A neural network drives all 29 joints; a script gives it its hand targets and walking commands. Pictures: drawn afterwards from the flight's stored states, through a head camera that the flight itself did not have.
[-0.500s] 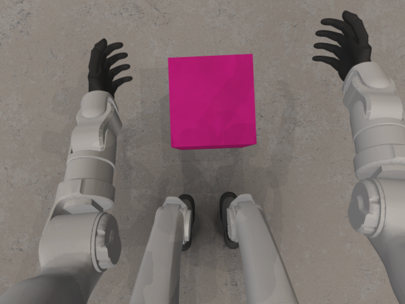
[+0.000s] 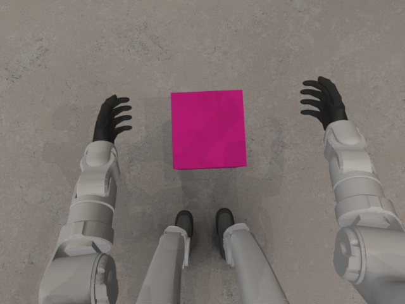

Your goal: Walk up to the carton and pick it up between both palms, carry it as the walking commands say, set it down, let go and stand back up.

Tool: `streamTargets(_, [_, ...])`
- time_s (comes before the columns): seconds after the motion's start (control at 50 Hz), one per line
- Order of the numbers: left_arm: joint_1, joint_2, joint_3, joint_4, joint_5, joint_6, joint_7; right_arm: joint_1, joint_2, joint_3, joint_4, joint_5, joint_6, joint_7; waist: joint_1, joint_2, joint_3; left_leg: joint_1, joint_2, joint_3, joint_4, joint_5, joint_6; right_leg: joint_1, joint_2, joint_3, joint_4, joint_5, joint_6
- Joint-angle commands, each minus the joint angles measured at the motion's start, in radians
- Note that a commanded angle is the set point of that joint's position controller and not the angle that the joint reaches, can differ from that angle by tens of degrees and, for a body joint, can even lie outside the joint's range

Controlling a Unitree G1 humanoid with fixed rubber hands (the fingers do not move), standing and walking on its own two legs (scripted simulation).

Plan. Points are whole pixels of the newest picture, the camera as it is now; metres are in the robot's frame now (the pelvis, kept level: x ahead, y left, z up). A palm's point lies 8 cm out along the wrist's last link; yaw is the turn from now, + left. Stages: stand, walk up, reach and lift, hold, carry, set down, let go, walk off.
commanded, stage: let go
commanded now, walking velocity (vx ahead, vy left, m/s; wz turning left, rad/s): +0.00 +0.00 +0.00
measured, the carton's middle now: (207, 135) +0.47 -0.01 -0.56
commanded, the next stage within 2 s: stand in 1.00 s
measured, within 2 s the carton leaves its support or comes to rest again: neither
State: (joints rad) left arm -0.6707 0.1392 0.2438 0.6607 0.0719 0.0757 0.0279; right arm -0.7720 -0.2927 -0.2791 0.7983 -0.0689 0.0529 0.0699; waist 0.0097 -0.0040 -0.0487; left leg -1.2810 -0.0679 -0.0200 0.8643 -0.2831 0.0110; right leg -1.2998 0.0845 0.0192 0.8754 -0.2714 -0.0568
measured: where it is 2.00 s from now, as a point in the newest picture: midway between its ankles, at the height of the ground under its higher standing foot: (205, 244)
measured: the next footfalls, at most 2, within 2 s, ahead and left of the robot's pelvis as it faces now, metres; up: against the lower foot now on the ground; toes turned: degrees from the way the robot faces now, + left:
none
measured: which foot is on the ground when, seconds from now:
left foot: down 0.00-1.00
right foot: down 0.00-1.00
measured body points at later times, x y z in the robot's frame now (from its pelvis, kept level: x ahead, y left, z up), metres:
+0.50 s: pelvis +0.05 +0.01 +0.07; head +0.13 +0.01 +0.51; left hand +0.25 +0.24 -0.02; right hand +0.26 -0.22 -0.02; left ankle +0.03 +0.11 -0.66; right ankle +0.04 -0.07 -0.66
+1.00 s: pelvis +0.05 +0.03 +0.07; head +0.06 +0.02 +0.52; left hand +0.22 +0.26 +0.00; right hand +0.21 -0.21 +0.00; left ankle +0.04 +0.11 -0.66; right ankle +0.04 -0.07 -0.66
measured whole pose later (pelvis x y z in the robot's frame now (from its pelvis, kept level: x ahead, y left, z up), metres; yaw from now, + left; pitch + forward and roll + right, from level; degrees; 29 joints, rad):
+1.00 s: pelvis +0.05 +0.03 +0.07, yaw -1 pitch -6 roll +0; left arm 0.23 0.21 0.04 0.40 0.02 0.16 -0.05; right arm 0.24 -0.22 -0.04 0.39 0.00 0.15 0.06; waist 0.00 0.01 0.13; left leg -0.10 -0.08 -0.03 0.51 -0.30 0.06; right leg -0.11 0.07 0.06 0.50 -0.29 -0.03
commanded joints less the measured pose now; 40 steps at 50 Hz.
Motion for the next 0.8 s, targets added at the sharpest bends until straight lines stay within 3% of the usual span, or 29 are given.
streamTargets(0.0, [0.094,0.118,-0.026,-0.198,-0.010,-0.019,-0.014,0.051,-0.128,0.016,-0.211,0.006,-0.018,-0.010,-0.011,-0.061,-1.025,0.405,0.029,-0.025,-0.043,0.400,-0.050,0.914,-0.088,0.113,-0.010,0.723,0.068])
streamTargets(0.08, [0.228,0.109,-0.076,-0.273,-0.037,-0.021,-0.036,0.201,-0.096,0.057,-0.290,0.040,-0.018,-0.010,-0.012,-0.026,-0.890,0.511,0.038,-0.037,-0.086,0.387,-0.048,0.897,-0.087,0.109,-0.071,0.623,0.060])
streamTargets(0.24, [0.492,0.107,-0.107,-0.198,-0.053,-0.059,-0.051,0.518,-0.024,0.120,-0.274,0.058,-0.055,-0.015,-0.007,-0.008,-0.484,0.699,0.058,-0.050,-0.216,0.250,-0.043,0.887,-0.095,0.084,-0.242,0.340,0.059])
streamTargets(0.34, [0.682,0.118,-0.132,-0.229,-0.054,-0.077,-0.063,0.707,-0.003,0.162,-0.326,0.057,-0.062,-0.026,-0.006,-0.003,-0.322,0.847,0.060,-0.046,-0.298,0.230,-0.033,0.988,-0.098,0.075,-0.322,0.292,0.054])
streamTargets(0.52, [0.880,0.124,-0.171,-0.341,-0.071,-0.066,-0.078,0.947,-0.012,0.198,-0.448,0.072,-0.045,-0.022,-0.010,0.006,-0.099,1.058,0.071,-0.044,-0.430,0.317,-0.019,1.178,-0.076,0.054,-0.439,0.307,0.046])
streamTargets(0.68, [0.857,0.167,-0.178,-0.350,-0.076,0.012,-0.097,0.967,-0.020,0.209,-0.488,0.072,0.035,-0.004,-0.016,0.011,0.088,1.094,0.072,-0.030,-0.464,0.138,-0.015,1.212,-0.076,0.036,-0.463,0.148,0.049])
streamTargets(0.78, [0.859,0.166,-0.176,-0.335,-0.068,0.046,-0.098,0.967,-0.029,0.212,-0.492,0.072,0.069,0.000,-0.014,0.025,0.128,1.111,0.078,-0.034,-0.471,0.130,-0.009,1.229,-0.069,0.025,-0.451,0.135,0.051])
